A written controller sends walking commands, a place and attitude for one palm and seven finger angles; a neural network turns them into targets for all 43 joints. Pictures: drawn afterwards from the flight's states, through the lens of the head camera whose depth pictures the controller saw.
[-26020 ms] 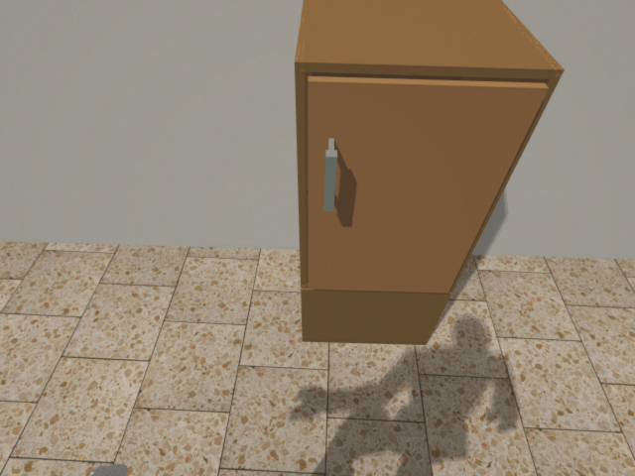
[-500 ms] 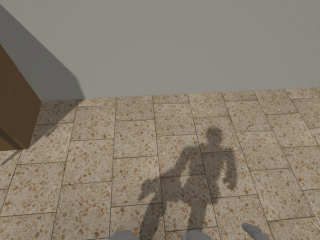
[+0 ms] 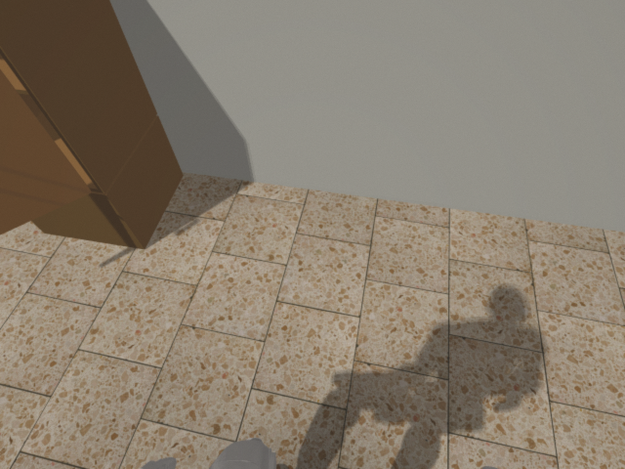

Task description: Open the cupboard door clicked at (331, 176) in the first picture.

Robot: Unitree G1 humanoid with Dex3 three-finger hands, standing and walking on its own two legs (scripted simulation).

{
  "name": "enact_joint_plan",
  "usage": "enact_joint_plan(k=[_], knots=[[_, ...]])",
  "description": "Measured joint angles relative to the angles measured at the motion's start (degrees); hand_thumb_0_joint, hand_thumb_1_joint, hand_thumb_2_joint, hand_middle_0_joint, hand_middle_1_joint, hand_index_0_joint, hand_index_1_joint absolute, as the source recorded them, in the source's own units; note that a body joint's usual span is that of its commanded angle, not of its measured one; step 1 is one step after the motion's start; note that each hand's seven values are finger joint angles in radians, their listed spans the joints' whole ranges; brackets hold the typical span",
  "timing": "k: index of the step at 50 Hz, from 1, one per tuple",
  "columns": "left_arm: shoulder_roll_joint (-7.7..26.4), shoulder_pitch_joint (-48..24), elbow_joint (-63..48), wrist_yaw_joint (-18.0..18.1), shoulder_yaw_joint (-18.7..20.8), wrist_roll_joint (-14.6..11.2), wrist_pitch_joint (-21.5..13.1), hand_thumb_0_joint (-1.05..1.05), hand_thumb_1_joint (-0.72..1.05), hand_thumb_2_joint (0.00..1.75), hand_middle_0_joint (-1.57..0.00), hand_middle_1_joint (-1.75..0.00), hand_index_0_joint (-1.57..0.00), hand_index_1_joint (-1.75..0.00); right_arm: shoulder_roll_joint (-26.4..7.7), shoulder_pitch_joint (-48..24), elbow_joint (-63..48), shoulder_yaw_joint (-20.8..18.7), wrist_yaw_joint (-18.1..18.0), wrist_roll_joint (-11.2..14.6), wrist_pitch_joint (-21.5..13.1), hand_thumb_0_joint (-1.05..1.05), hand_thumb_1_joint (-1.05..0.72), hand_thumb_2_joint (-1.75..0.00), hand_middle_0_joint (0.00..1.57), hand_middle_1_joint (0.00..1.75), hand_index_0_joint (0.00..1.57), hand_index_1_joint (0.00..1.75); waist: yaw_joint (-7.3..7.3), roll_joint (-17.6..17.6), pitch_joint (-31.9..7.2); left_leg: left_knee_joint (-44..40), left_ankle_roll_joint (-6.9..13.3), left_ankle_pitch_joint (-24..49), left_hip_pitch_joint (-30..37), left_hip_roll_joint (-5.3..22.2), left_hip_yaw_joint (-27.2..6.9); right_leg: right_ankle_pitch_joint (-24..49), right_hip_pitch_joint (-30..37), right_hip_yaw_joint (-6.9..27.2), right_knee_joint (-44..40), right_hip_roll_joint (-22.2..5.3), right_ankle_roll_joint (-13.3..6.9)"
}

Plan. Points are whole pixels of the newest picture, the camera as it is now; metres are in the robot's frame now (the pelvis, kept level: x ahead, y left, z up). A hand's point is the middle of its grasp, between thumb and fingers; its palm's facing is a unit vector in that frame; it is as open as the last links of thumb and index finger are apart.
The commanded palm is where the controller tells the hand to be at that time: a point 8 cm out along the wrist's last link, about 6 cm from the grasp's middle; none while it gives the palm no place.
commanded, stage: turn to face it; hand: left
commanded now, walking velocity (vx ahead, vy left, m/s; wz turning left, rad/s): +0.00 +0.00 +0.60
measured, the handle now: out of the picture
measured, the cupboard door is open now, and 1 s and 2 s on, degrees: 48 48 48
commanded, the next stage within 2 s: take the last steps up to it in 1.00 s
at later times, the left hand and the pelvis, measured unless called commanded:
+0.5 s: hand out of the picture +0.06 +0.20 -0.15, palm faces +0.31 -0.90 -0.31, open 7.4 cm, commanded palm none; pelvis +0.02 -0.03 -0.01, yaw +18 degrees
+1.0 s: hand out of the picture -0.03 +0.19 -0.17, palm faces +0.56 -0.80 -0.24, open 7.4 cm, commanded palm none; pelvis +0.03 -0.02 +0.00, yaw +31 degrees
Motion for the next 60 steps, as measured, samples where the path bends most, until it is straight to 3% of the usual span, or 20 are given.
enact_joint_plan(k=[3,5,8,12,16,21,23,26,28,31,36,38,39,42,46,51,54,56,57,60], knots=[[0.51,0.69,0.48,-0.23,0.36,-0.07,-0.06,0.01,0.9,0.89,-0.2,-0.3,-0.2,-0.3,0.41,-1.15,-0.43,0.46,0.05,0.06,-0.48,0.01,-0.91,-0.9,0.2,0.29,0.19,0.3,0.71,-1.11,0.37,-9.11,0.73,2.65,3.77,-0.21,1.35,-1.87,-0.19,-2.35,2.44,-1.08,0.61],[1.05,1.77,0.72,-0.45,0.78,-0.47,0.23,0.01,0.9,0.89,-0.2,-0.31,-0.21,-0.3,0.09,-1.34,-1.39,0.75,0.17,-0.16,-1.37,0.01,-0.91,-0.9,0.2,0.29,0.19,0.3,0.87,-1.01,-0.37,-16.89,2.44,11.12,6.93,-0.1,1.39,-4.2,-2.2,-3.59,7.52,-1.71,1.41],[2.82,0.61,1.84,-0.19,1.5,-0.68,2.35,0.01,0.9,0.89,-0.2,-0.3,-0.2,-0.3,0.75,-1.86,-2.14,0.84,-0.42,-0.51,-2.67,0.01,-0.91,-0.9,0.2,0.29,0.2,0.3,1.16,-2.15,0.12,-13.34,4.89,9.07,5.06,-1.09,0.07,-12.54,-9.21,2.46,23.85,-0.52,3.55],[3.84,-1.41,2.13,-0.38,2.26,-0.63,3.26,0.01,0.91,0.89,-0.2,-0.3,-0.2,-0.3,1.01,-0.47,-2.2,1.14,-1.52,-0.82,-2.86,0.01,-0.91,-0.9,0.2,0.29,0.2,0.3,1.27,-0.89,-0.58,-16.58,4.26,9.78,5.88,-1.26,-2.92,-8.61,-15.04,7.05,31.84,1.95,4.47],[4.08,-2.63,0.59,-0.66,2.35,-0.7,2.72,0.01,0.91,0.89,-0.2,-0.3,-0.2,-0.3,0.88,0.71,-1.32,1.23,-1.55,-0.97,-2.4,0.01,-0.91,-0.9,0.2,0.29,0.2,0.3,1.24,0.86,-1.16,-19.61,3.65,11.76,6.8,-1.12,-5.7,-6.43,-14.66,8.63,24.39,3.02,4.59],[4.14,-2.83,-1.39,-0.74,1.86,-0.76,1.19,0.01,0.91,0.89,-0.2,-0.3,-0.2,-0.3,0.64,2.14,-0.82,0.58,-1.26,-0.64,-1.34,0.01,-0.9,-0.9,0.21,0.3,0.2,0.3,0.53,2.44,-2.28,-16.79,1.65,10.6,4.9,-1.6,-9.34,-0.05,-6.91,8.33,4.58,4.67,3.78],[3.41,-2.81,-1.55,-0.37,1.5,-0.31,0.2,0.01,0.91,0.89,-0.2,-0.3,-0.2,-0.3,-0.01,2.07,-0.49,-0.07,-1.13,-0.32,-0.86,0.01,-0.9,-0.9,0.21,0.3,0.2,0.3,0.4,3.26,-2.01,-8.43,1.57,3.04,1.81,-2.16,-9.4,1.19,-6.43,7.05,4.28,4.48,0.31],[1.75,-1.85,-1.46,0.19,0.68,-0.31,-0.09,0.01,0.91,0.89,-0.2,-0.3,-0.2,-0.3,-0.98,1.52,0.27,-0.77,-0.83,-0.38,0.04,0.01,-0.91,-0.9,0.2,0.29,0.2,0.3,0.04,3.7,-1.41,9.73,1.21,-1.21,-3.28,-2.57,-6.93,0.51,-4.52,4.85,3.73,3.22,-0.43],[0.94,-0.94,-1.11,0.36,0.32,-0.32,0.05,0.01,0.9,0.89,-0.2,-0.3,-0.2,-0.3,-1.07,1.14,0.45,-0.84,-0.55,-0.36,0.33,0.01,-0.91,-0.9,0.2,0.29,0.2,0.3,-0.33,3.27,-1.3,14.95,0.53,0.23,-4.61,-1.72,-5.03,1.12,-2.87,3.52,1.68,2.53,-0.26],[0.22,0.02,-0.41,0.33,-0.01,-0.19,0.06,0.01,0.9,0.89,-0.2,-0.3,-0.2,-0.3,-0.51,0.76,0.51,-0.56,-0.23,-0.19,0.4,0.01,-0.91,-0.9,0.2,0.29,0.19,0.3,-0.5,1.69,-1.18,11.76,-0.14,0.82,-3.42,-0.42,-2.58,1.81,-1.07,1.4,-0.67,1.3,-0.15],[0.09,1.22,0.8,-0.06,0.07,0.05,-0.29,0.01,0.9,0.89,-0.2,-0.3,-0.2,-0.3,0.49,-0.58,0.53,0.39,-0.17,0.07,-0.29,0.01,-0.91,-0.9,0.2,0.29,0.19,0.3,0.98,-0.7,-0.52,-4.8,0.42,0.72,2.72,0.03,0.13,0.66,-0.54,-1.66,0.23,-0.52,0.67],[0.58,2.08,1.53,-0.25,0.41,-0.25,-0.21,0.01,0.9,0.89,-0.2,-0.3,-0.2,-0.3,0.72,-1.01,0.19,0.86,-0.22,0.04,-1.08,0.01,-0.91,-0.9,0.2,0.29,0.19,0.3,1.36,-1.26,-0.63,-13.79,1.17,6.0,6.47,-0.24,0.95,-1.02,-1.24,-2.73,2.94,-1.22,1.4],[0.83,2.65,1.82,-0.37,0.64,-0.51,0.06,0.01,0.9,0.89,-0.2,-0.3,-0.2,-0.3,0.62,-1.05,-0.15,1.02,-0.22,-0.13,-1.7,0.01,-0.91,-0.9,0.2,0.29,0.19,0.3,1.42,-1.06,-1.04,-17.0,2.7,10.83,7.64,-0.02,0.71,-2.12,-2.45,-3.12,5.71,-1.4,1.89],[2.58,1.9,3.67,-0.04,1.2,-0.7,2.16,0.01,0.9,0.89,-0.2,-0.3,-0.2,-0.3,1.85,-1.68,-0.55,1.53,-0.92,-0.52,-2.84,0.01,-0.91,-0.9,0.2,0.29,0.2,0.3,2.05,-2.52,-0.53,-14.6,5.43,8.57,6.87,-0.85,0.36,-11.24,-8.2,2.81,19.92,-0.28,3.43],[3.5,0.26,5.1,-0.23,1.82,-0.76,3.19,0.01,0.91,0.89,-0.2,-0.3,-0.2,-0.3,2.72,-0.79,-0.39,2.23,-2.24,-0.73,-3.29,0.01,-0.91,-0.9,0.2,0.29,0.2,0.3,2.2,-1.47,-1.04,-18.28,5.12,9.66,8.28,-0.81,-1.44,-8.54,-13.21,7.01,29.18,2.09,3.97],[3.39,-0.81,4.44,-0.47,1.78,-0.78,2.61,0.01,0.91,0.89,-0.2,-0.3,-0.2,-0.3,3.25,0.68,1.04,2.62,-2.43,-0.82,-3.25,0.01,-0.91,-0.9,0.2,0.29,0.2,0.3,2.09,0.41,-1.93,-22.21,4.79,12.05,9.75,-0.57,-3.18,-6.3,-12.3,7.99,22.6,3.22,3.99],[2.9,-1.43,4.1,-0.47,1.5,-0.87,2.19,0.01,0.91,0.89,-0.2,-0.3,-0.2,-0.3,3.35,1.6,1.84,2.51,-2.32,-0.89,-2.82,0.01,-0.9,-0.9,0.21,0.3,0.2,0.3,1.5,1.47,-2.34,-22.13,4.06,12.18,9.54,-0.51,-4.2,-5.27,-9.09,7.66,14.67,4.17,3.65],[2.56,-1.48,3.88,-0.46,1.21,-0.93,1.48,0.01,0.91,0.89,-0.2,-0.3,-0.2,-0.3,3.3,2.29,2.49,2.36,-2.2,-0.7,-2.53,0.01,-0.9,-0.9,0.21,0.3,0.2,0.3,1.29,1.86,-2.73,-20.8,3.35,11.58,8.84,-0.7,-4.74,-0.83,-5.56,7.11,6.86,4.77,3.38],[2.64,-1.08,3.61,-0.44,1.03,-0.85,0.88,0.01,0.91,0.89,-0.2,-0.3,-0.2,-0.3,3.37,2.86,2.7,2.27,-2.11,-0.48,-2.4,0.01,-0.9,-0.9,0.21,0.3,0.2,0.3,1.31,1.35,-3.29,-19.38,2.95,10.88,8.04,-1.3,-4.67,0.93,-3.31,7.25,1.76,4.46,2.83],[0.77,-0.65,4.12,-0.38,0.51,-0.34,-0.15,0.01,0.91,0.89,-0.2,-0.3,-0.2,-0.3,2.17,3.5,3.78,1.43,-1.55,-0.36,-1.26,0.01,-0.91,-0.9,0.2,0.29,0.2,0.3,1.03,3.09,-3.2,-6.44,2.67,0.44,3.65,-1.77,-5.52,0.28,-2.33,5.83,1.51,4.66,-0.18]])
